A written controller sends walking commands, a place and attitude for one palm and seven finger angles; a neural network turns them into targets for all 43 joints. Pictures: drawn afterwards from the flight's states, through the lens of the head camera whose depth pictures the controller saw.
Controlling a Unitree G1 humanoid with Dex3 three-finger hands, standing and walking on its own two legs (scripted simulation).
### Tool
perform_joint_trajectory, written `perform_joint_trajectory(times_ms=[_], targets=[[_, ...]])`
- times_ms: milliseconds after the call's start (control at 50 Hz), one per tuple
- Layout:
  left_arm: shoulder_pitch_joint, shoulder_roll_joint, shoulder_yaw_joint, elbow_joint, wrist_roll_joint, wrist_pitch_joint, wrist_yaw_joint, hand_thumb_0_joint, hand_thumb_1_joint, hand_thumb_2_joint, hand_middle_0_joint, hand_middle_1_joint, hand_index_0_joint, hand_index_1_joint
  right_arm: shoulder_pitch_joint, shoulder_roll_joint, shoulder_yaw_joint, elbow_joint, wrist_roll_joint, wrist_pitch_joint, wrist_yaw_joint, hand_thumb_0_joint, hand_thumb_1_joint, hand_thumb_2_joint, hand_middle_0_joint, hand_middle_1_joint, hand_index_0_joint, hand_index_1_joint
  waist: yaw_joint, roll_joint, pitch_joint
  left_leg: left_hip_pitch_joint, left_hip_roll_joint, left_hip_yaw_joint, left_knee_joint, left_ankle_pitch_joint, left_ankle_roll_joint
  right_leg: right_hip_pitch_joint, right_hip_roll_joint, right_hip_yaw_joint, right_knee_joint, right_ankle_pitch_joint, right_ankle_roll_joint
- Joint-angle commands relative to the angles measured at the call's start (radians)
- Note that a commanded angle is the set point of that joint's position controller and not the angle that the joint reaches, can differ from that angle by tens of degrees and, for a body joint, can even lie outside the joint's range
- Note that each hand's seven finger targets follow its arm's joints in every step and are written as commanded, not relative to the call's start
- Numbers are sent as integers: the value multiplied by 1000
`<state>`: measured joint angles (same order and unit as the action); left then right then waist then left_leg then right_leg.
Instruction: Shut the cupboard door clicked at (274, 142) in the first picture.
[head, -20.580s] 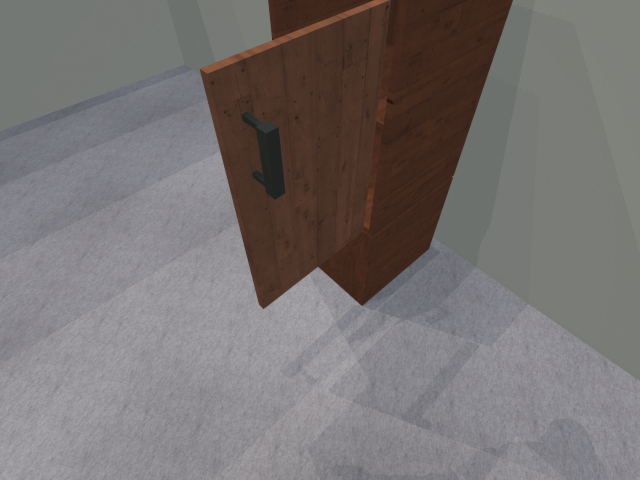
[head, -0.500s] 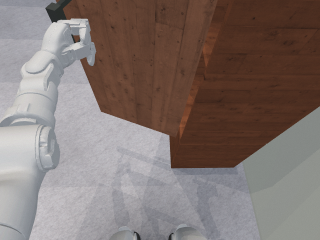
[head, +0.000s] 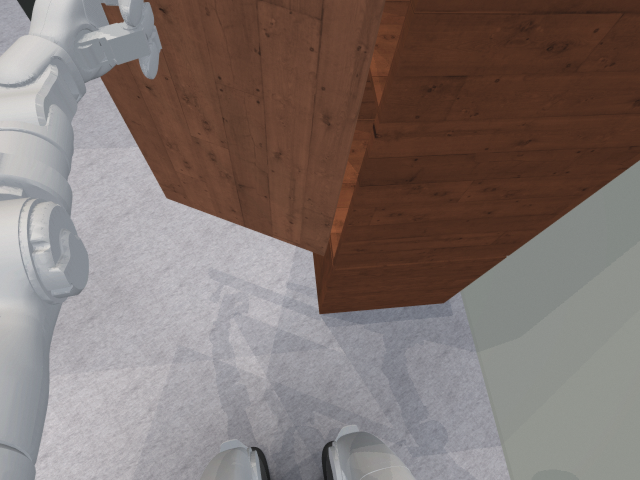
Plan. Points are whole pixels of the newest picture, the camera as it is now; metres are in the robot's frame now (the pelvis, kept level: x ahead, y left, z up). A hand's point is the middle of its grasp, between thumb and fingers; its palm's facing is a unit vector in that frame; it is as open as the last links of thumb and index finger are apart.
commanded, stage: push the door shut along its arc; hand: left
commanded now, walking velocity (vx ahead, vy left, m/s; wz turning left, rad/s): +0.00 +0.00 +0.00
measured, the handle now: (63, 8) +0.62 +0.17 +0.15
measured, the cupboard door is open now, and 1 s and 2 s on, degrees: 64 57 57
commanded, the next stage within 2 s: pull the fist back off the door in 0.14 s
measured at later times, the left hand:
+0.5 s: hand (173, 21) +0.59 +0.06 +0.16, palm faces +0.03 -1.00 -0.04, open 3.0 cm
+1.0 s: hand (170, 77) +0.52 +0.07 +0.15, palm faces -0.02 -1.00 -0.01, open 3.1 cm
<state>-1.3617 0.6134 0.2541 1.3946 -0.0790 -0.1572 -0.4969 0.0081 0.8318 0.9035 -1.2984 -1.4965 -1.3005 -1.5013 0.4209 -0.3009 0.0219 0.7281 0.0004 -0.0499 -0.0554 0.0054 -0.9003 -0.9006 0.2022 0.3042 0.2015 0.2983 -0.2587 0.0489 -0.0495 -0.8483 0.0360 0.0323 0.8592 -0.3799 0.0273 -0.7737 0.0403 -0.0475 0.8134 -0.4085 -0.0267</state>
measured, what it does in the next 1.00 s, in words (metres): stands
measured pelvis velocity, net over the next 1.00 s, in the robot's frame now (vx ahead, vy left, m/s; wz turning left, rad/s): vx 0.02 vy -0.01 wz -0.01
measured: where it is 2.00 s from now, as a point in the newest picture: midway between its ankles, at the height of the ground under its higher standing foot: outside the picture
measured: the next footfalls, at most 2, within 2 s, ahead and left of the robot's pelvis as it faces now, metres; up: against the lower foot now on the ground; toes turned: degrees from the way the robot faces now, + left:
none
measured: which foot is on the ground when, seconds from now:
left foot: down 0.00-1.00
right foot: down 0.00-1.00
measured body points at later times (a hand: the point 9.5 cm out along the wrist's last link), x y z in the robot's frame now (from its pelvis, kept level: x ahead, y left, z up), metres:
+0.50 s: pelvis +0.00 +0.00 +0.00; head +0.14 +0.00 +0.42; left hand +0.58 +0.12 +0.16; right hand -0.05 -0.25 -0.11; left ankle +0.01 +0.10 -0.69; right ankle -0.02 -0.11 -0.69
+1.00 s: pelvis +0.02 -0.01 +0.02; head +0.09 -0.02 +0.47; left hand +0.52 +0.12 +0.15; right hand +0.00 -0.27 -0.10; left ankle +0.01 +0.10 -0.69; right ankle -0.02 -0.11 -0.69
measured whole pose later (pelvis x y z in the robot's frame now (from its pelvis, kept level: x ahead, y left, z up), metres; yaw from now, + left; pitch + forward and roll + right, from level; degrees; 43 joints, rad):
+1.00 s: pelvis +0.02 -0.01 +0.02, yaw +0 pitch +14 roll -1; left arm -0.93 0.24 0.26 1.09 -0.07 -0.27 0.02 0.02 0.90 0.90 -1.30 -1.50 -1.30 -1.50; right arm 0.46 -0.28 -0.04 0.70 0.00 -0.02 0.05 0.01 -0.90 -0.90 0.20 0.30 0.20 0.30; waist -0.15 0.06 -0.09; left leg -0.59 0.03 0.06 0.69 -0.35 0.01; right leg -0.53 0.04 -0.02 0.66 -0.38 -0.03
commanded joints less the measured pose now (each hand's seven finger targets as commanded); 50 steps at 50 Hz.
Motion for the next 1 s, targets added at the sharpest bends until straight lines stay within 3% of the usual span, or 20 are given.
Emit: perform_joint_trajectory(times_ms=[0,20,60,120,160,220,240,300,320,360,400,420,560,620,660,700,780,800,840,980], targets=[[-605,95,-25,-264,-42,-59,-7,0,900,900,-1300,-1500,-1300,-1500,207,-193,-72,-3,-2,-11,-18,0,-900,-900,200,300,200,300,-53,109,-577,583,-30,-82,11,492,33,23,29,12,-88,457,9],[-605,97,-27,-249,-42,-50,-8,0,900,900,-1300,-1500,-1300,-1500,204,-196,-71,10,-5,-9,-17,0,-900,-900,200,300,200,300,-52,108,-560,587,-25,-92,9,487,28,3,30,7,-90,434,9],[-614,15,-74,-225,-50,-33,-8,0,900,900,-1300,-1500,-1300,-1500,195,-193,-72,30,-7,-14,-21,0,-900,-900,200,300,200,300,-71,92,-517,583,-25,-93,11,455,30,-43,30,-2,-98,399,11],[-660,3,-82,-258,-61,-38,-2,0,900,900,-1300,-1500,-1300,-1500,191,-196,-72,48,-12,-27,-21,0,-900,-900,200,300,200,300,-71,126,-541,610,-28,-93,14,463,31,-59,33,-5,-91,388,7],[-640,-23,-94,-218,-63,-28,-1,0,900,900,-1300,-1500,-1300,-1500,186,-193,-70,63,-12,-32,-27,0,-900,-900,200,300,200,300,-81,81,-503,576,-29,-88,18,435,34,-64,31,-9,-94,380,10],[-655,-48,-109,-223,-68,-33,6,0,900,900,-1300,-1500,-1300,-1500,180,-195,-69,77,-10,-41,-29,0,-900,-900,200,300,200,300,-85,106,-503,592,-28,-87,19,437,34,-90,31,-15,-85,366,8],[-705,35,124,-214,-123,3,219,0,900,900,-1300,-1500,-1300,-1500,237,-147,-50,29,-9,-54,-5,0,-900,-900,200,300,200,300,-65,157,-501,476,-6,-106,9,406,17,-28,14,22,-125,361,16],[-675,-44,113,-213,-23,-8,506,0,900,900,-1300,-1500,-1300,-1500,290,-141,-58,15,-46,-62,59,0,-900,-900,200,300,200,300,-79,69,-529,451,-10,-129,1,447,11,-5,16,9,-92,380,32],[-707,-54,102,-280,31,-46,583,0,900,900,-1300,-1500,-1300,-1500,299,-138,-61,9,-67,-62,83,0,-900,-900,200,300,200,300,-74,121,-576,473,-13,-129,16,474,7,-25,13,11,-78,386,34],[-664,-52,60,-255,143,-101,657,0,900,900,-1300,-1500,-1300,-1500,320,-140,-67,4,-89,-52,120,0,-900,-900,200,300,200,300,-73,142,-580,482,-13,-129,29,476,2,-62,11,4,-59,361,26],[-641,-27,49,-243,174,-128,643,0,900,900,-1300,-1500,-1300,-1500,333,-154,-76,-13,-89,-30,129,0,-900,-900,200,300,200,300,-69,103,-596,476,-24,-119,8,466,6,8,13,9,-68,388,20],[-626,-50,19,-239,176,-128,618,0,900,900,-1300,-1500,-1300,-1500,320,-154,-76,-23,-81,-22,131,0,-900,-900,200,300,200,300,-58,125,-608,487,-28,-112,-5,459,3,26,14,14,-75,402,17],[-507,-21,92,-257,63,-114,529,0,900,900,-1300,-1500,-1300,-1500,297,-149,-73,-56,-45,1,103,0,-900,-900,200,300,200,300,-5,16,-575,438,-38,-69,-86,366,14,213,21,31,-150,452,22],[-412,9,124,-298,70,-167,538,0,900,900,-1300,-1500,-1300,-1500,295,-142,-72,-61,-44,-4,102,0,-900,-900,200,300,200,300,29,11,-545,434,-39,-58,-110,372,12,254,21,34,-158,471,20],[-353,-57,74,-318,75,-189,537,0,900,900,-1300,-1500,-1300,-1500,288,-134,-78,-64,-43,-2,108,0,-900,-900,200,300,200,300,29,-2,-524,452,-39,-51,-116,381,13,253,22,30,-163,483,20],[-274,-46,101,-298,63,-186,535,0,900,900,-1300,-1500,-1300,-1500,293,-137,-85,-63,-37,3,105,0,-900,-900,200,300,200,300,48,-42,-503,442,-43,-36,-131,395,15,308,22,29,-171,522,21],[-186,-100,78,-413,41,-185,517,0,900,900,-1300,-1500,-1300,-1500,251,-126,-95,-83,-24,11,105,0,-900,-900,200,300,200,300,89,-5,-526,509,-44,-20,-144,456,11,345,22,30,-175,594,17],[-164,-128,52,-426,33,-186,514,0,900,900,-1300,-1500,-1300,-1500,244,-122,-96,-84,-17,13,101,0,-900,-900,200,300,200,300,85,7,-514,532,-43,-18,-149,474,10,349,22,27,-179,600,17],[-128,-139,58,-488,16,-191,514,0,900,900,-1300,-1500,-1300,-1500,215,-118,-99,-87,-13,10,100,0,-900,-900,200,300,200,300,104,-11,-505,548,-44,-12,-156,487,11,367,22,31,-185,631,19],[-49,-228,-24,-609,-7,-186,504,0,900,900,-1300,-1500,-1300,-1500,131,-101,-100,-90,9,3,86,0,-900,-900,200,300,200,300,119,-5,-465,612,-42,-9,-177,495,10,381,14,29,-198,643,18]])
